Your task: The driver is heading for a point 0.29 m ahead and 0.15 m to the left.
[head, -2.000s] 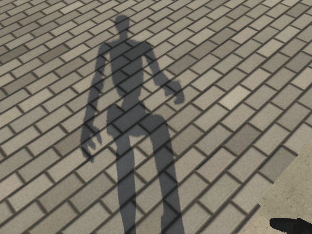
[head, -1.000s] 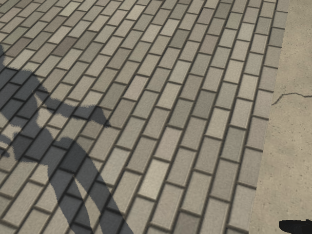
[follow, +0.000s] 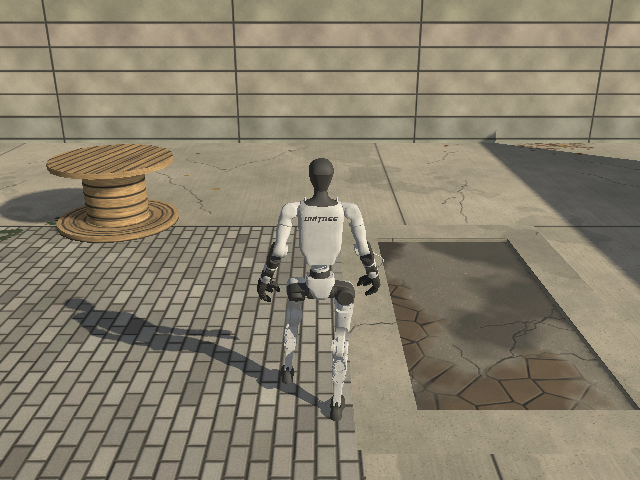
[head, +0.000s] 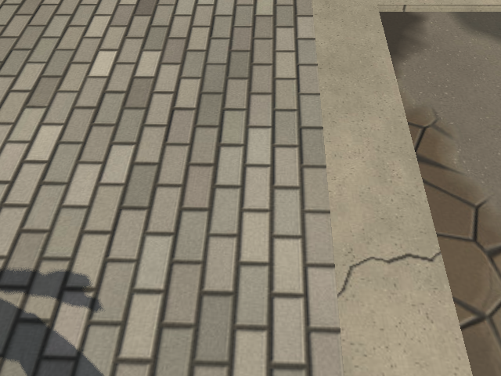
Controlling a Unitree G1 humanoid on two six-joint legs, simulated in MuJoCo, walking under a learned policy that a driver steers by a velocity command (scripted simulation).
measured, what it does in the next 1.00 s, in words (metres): walks ahead: left foot, then right foot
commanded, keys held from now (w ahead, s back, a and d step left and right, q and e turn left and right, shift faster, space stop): w+q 0.14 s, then no key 0.86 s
